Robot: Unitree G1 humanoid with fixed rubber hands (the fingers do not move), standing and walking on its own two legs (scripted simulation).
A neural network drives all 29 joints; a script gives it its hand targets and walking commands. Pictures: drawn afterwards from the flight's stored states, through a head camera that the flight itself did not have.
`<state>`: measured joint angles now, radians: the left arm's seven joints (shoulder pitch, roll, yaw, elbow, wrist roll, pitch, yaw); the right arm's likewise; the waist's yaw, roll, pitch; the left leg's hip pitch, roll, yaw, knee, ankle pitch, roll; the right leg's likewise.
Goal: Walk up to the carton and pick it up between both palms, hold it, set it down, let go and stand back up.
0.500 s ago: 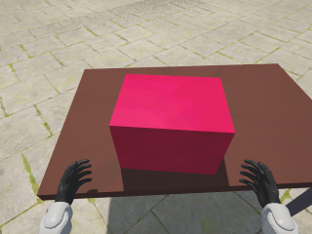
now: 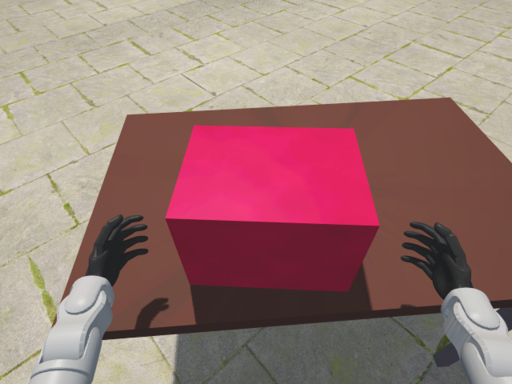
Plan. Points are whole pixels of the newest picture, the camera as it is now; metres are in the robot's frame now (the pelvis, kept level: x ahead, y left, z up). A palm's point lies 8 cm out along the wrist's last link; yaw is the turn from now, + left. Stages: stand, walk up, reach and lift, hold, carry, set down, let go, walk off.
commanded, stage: reach and lift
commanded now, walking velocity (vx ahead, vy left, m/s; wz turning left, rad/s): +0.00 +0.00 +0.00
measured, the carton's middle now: (270, 207) +0.44 +0.00 +0.01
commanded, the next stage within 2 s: none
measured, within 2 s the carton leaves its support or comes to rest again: neither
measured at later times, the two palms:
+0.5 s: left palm (101, 209) +0.35 +0.27 +0.11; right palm (446, 216) +0.34 -0.25 +0.11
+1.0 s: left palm (103, 162) +0.40 +0.27 +0.16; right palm (447, 165) +0.40 -0.25 +0.16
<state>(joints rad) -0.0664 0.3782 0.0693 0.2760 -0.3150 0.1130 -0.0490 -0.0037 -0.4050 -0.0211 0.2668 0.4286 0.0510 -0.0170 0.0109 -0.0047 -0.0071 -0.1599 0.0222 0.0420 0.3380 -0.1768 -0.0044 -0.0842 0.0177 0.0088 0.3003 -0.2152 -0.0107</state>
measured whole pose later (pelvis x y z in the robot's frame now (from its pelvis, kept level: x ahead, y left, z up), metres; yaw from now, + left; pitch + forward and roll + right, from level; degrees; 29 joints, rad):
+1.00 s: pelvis -0.02 +0.01 +0.00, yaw +0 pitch +9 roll -1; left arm -0.83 0.52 0.01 0.66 -0.36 0.45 -0.01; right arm -0.79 -0.55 0.02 0.77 0.50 0.28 0.03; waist -0.01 -0.02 -0.10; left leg -0.40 0.02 0.02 0.39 -0.14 0.01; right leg -0.31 0.02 0.00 0.32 -0.17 0.00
